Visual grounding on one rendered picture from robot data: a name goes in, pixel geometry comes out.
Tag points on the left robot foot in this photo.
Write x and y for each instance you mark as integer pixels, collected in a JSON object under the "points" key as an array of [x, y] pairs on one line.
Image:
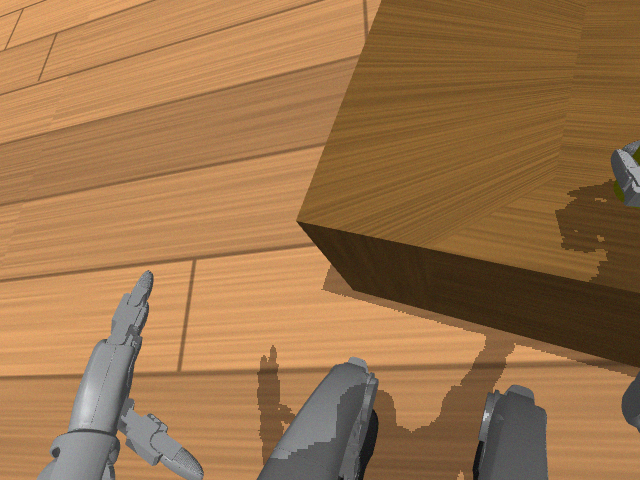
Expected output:
{"points": [[368, 446]]}

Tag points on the right robot arm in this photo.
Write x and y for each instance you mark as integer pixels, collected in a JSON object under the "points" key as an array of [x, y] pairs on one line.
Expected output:
{"points": [[631, 403]]}

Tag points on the left robot hand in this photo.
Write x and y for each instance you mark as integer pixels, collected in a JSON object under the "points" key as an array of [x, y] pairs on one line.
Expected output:
{"points": [[102, 401]]}

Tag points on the right robot hand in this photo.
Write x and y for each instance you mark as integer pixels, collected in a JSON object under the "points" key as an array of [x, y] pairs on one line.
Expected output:
{"points": [[627, 173]]}

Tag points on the can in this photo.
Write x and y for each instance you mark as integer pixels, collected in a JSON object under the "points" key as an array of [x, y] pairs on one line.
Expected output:
{"points": [[617, 189]]}

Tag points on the left robot arm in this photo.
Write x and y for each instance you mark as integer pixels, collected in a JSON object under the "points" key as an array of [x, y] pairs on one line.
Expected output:
{"points": [[84, 454]]}

